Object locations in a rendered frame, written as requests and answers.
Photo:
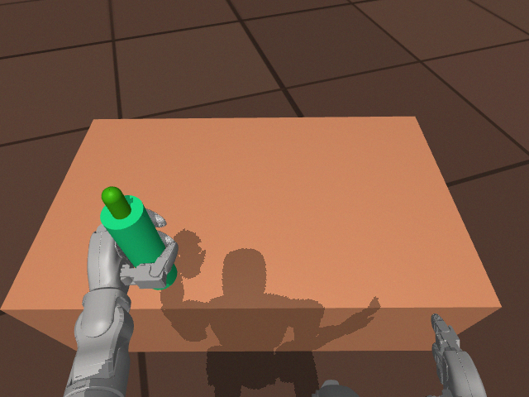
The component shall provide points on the left robot hand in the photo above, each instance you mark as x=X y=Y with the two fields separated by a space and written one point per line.
x=108 y=266

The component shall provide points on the left robot arm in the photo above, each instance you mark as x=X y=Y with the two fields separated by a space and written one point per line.
x=102 y=332

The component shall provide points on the right robot hand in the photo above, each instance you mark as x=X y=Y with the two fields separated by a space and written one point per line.
x=454 y=367

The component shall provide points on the bottle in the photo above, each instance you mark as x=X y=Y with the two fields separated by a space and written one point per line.
x=125 y=218

